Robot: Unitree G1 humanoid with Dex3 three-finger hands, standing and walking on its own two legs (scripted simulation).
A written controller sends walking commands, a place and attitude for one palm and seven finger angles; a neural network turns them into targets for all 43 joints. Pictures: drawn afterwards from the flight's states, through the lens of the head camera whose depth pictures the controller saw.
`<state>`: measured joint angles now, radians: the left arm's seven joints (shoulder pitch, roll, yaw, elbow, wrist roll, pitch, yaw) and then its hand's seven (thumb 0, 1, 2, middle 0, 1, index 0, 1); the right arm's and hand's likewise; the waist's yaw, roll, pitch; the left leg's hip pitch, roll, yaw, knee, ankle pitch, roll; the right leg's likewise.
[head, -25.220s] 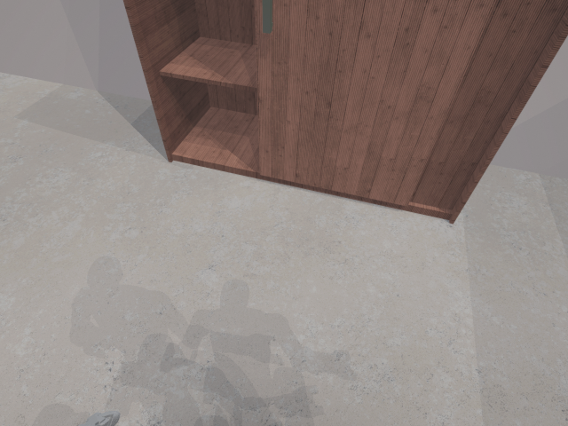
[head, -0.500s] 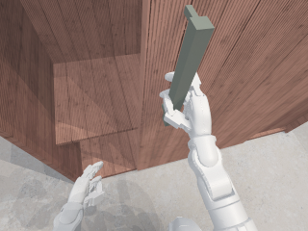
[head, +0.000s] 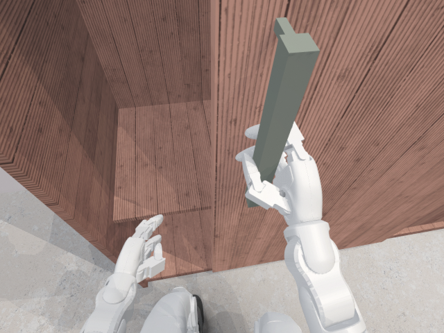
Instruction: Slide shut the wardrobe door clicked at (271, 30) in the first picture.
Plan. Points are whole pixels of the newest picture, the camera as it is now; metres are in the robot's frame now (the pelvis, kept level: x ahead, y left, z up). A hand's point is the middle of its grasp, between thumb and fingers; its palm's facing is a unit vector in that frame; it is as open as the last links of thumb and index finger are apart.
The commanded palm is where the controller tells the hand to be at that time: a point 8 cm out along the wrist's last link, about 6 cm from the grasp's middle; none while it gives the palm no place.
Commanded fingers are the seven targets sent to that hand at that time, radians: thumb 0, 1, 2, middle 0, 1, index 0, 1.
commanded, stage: step sideways, sliding the door along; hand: right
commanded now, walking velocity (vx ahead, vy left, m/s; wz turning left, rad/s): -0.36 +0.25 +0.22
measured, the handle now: (264, 136) +0.34 -0.06 +0.19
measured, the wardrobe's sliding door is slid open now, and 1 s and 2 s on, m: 0.26 0.26 0.26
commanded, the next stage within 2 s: stop walking and hold the door there in 0.14 s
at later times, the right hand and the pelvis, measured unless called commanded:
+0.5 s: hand (253, 182) +0.29 -0.05 +0.15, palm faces +0.04 +0.98 -0.19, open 6.4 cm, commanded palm +0.27 -0.10 +0.14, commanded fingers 0.00 -0.90 -0.90 0.45 1.40 0.45 1.40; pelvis -0.08 +0.07 +0.04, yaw +12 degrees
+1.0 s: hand (251, 183) +0.29 -0.04 +0.16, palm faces +0.09 +0.98 -0.19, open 6.3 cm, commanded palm +0.26 -0.09 +0.14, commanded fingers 0.00 -0.90 -0.90 0.45 1.40 0.45 1.40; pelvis -0.14 +0.08 +0.04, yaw +18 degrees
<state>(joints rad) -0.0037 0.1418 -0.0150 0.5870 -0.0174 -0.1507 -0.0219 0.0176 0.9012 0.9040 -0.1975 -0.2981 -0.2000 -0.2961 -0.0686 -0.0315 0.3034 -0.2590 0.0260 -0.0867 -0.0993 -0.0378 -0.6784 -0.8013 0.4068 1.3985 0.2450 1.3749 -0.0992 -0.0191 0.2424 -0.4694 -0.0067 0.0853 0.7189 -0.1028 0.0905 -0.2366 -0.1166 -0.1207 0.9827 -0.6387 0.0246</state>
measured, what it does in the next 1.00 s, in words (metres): walks backwards, turning left: left foot, then right foot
